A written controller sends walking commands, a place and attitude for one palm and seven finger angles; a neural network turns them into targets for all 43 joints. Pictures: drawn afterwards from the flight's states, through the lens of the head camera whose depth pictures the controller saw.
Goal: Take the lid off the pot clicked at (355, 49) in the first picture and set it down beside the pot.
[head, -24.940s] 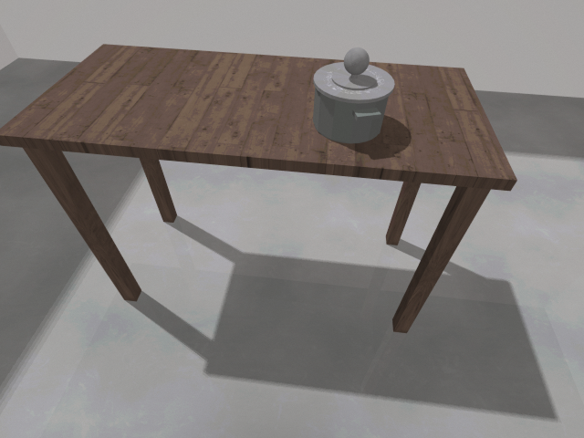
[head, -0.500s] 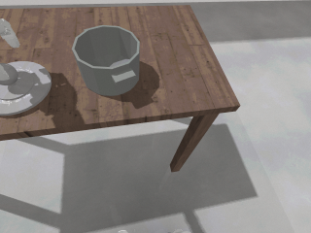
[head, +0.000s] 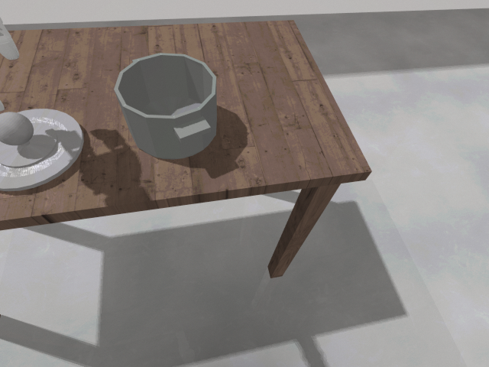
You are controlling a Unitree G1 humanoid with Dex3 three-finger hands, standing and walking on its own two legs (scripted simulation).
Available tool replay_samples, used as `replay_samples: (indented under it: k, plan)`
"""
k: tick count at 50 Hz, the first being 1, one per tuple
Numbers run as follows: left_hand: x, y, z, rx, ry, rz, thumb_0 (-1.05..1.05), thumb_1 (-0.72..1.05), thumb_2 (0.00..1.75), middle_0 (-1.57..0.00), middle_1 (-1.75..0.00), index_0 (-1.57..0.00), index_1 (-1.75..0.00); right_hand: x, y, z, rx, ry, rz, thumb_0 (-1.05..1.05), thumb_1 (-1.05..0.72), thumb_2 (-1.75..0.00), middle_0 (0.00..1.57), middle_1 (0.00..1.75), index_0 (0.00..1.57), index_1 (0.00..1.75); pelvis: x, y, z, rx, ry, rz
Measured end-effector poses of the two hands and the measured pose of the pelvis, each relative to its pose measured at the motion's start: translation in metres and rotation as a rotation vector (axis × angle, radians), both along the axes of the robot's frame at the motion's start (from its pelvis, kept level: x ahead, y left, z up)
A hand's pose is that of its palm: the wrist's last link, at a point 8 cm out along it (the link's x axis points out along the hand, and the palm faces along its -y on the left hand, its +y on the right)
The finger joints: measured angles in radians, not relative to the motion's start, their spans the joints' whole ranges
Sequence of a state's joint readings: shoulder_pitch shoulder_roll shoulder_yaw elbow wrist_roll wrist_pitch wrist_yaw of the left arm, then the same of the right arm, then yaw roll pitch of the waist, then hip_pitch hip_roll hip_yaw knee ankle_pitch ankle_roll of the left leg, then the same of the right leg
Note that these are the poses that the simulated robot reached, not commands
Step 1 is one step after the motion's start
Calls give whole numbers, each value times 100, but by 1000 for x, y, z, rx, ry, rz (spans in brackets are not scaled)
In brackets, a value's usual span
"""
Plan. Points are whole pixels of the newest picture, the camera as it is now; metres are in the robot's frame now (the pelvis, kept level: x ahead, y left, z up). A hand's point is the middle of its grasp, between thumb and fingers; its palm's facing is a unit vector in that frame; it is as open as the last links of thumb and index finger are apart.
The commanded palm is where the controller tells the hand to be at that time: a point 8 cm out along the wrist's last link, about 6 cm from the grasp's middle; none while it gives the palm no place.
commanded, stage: raise the empty hand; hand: left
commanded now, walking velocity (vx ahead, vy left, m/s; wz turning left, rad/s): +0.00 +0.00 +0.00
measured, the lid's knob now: (13, 128) +0.50 +0.34 +0.08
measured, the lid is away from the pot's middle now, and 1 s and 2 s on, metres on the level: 0.25 0.25 0.25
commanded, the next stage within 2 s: draw the hand back to the body in 0.42 s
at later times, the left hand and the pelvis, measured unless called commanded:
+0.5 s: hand out of the picture +0.48 +0.32 +0.24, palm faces -0.30 -0.15 -0.94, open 11.1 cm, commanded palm +0.52 +0.32 +0.30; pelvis +0.00 +0.00 +0.00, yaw +1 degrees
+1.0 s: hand out of the picture +0.45 +0.32 +0.22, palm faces -0.26 -0.09 -0.96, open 11.1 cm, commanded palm +0.42 +0.32 +0.28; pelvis +0.00 +0.00 +0.01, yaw +1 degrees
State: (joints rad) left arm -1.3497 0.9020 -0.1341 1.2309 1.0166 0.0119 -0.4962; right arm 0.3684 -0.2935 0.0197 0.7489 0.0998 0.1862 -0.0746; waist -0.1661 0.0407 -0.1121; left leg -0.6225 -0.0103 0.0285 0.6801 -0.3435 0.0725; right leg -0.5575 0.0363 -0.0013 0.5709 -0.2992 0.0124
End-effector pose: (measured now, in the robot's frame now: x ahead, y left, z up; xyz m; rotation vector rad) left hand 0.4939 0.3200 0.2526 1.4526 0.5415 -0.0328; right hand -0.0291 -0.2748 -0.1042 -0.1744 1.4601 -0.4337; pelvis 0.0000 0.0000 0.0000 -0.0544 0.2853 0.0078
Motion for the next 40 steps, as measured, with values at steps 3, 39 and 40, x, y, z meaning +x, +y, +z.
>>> replay_samples:
  k: [3,39,40]
  plan:
    - [0,0,10,-1,-19,-5,0,-5,73,-40,-79,-40,-79,4,-1,1,-2,-15,2,1,-91,-90,20,30,20,30,1,0,1,0,-2,1]
    - [-16,-5,34,18,-57,8,0,-5,73,-40,-79,-40,-79,34,-3,0,42,-86,38,1,-91,-90,20,30,20,30,1,-4,7,15,-44,10]
    - [-18,-6,34,21,-62,3,0,-5,73,-40,-79,-40,-79,36,-3,0,46,-93,41,1,-91,-90,20,30,20,30,1,-4,7,16,-48,10]
